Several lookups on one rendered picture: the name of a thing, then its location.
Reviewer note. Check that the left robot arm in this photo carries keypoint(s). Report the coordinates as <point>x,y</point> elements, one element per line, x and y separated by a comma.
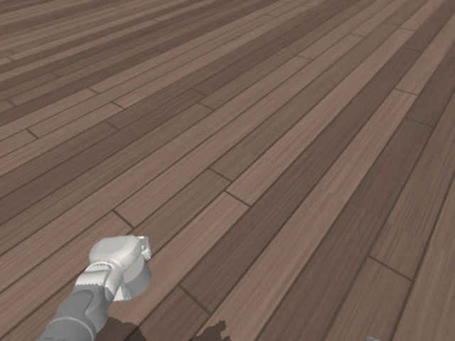
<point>84,312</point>

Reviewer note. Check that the tin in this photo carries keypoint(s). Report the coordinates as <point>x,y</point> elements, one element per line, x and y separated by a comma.
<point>137,277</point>

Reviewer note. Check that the left robot hand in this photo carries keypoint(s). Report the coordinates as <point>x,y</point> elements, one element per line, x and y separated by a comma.
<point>124,251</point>

